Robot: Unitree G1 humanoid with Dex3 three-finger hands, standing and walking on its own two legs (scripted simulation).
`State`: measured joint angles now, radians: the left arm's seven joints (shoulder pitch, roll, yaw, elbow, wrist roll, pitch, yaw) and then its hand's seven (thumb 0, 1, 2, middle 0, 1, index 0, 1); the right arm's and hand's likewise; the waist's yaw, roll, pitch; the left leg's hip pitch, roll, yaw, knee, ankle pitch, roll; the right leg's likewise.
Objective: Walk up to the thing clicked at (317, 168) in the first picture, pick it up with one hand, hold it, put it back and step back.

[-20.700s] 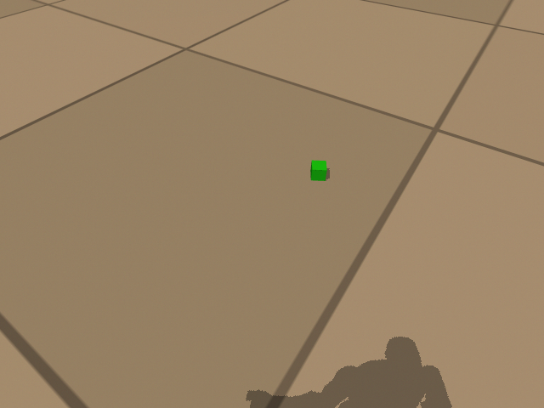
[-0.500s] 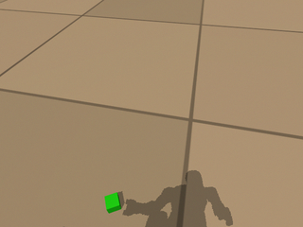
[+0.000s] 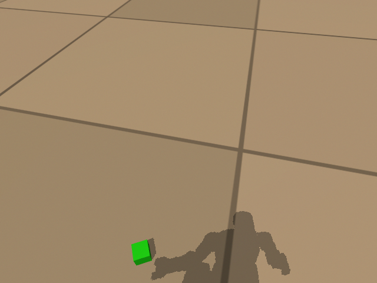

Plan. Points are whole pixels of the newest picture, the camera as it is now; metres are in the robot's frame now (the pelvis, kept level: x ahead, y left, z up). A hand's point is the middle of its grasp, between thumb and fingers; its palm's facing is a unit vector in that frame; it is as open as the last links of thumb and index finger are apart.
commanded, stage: stand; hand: left
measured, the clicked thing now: (141, 252) +0.42 +0.26 -0.74
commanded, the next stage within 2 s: walk up in 0.28 s
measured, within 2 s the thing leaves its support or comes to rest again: neither
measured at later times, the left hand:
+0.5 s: hand out of the picture +0.08 +0.27 -0.17, palm faces +0.00 -0.92 -0.38, open 7.4 cm
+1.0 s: hand out of the picture -0.03 +0.29 -0.19, palm faces -0.08 -0.92 -0.39, open 7.4 cm
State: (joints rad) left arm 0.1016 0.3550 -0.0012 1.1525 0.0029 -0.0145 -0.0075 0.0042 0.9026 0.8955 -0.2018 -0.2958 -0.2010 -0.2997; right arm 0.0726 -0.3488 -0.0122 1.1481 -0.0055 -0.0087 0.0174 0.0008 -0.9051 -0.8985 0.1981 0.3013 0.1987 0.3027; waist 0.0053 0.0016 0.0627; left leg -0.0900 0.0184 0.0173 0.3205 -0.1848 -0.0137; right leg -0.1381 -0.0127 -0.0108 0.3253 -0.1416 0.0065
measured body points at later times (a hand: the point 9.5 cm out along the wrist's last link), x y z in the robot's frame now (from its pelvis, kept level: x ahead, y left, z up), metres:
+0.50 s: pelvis -0.04 +0.00 -0.02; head +0.02 +0.00 +0.43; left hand +0.08 +0.32 -0.14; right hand +0.06 -0.32 -0.14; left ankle -0.02 +0.12 -0.74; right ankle +0.02 -0.12 -0.75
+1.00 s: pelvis -0.15 +0.02 -0.03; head -0.07 +0.03 +0.41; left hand -0.02 +0.34 -0.16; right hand -0.07 -0.30 -0.15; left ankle -0.09 +0.14 -0.75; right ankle -0.19 -0.11 -0.75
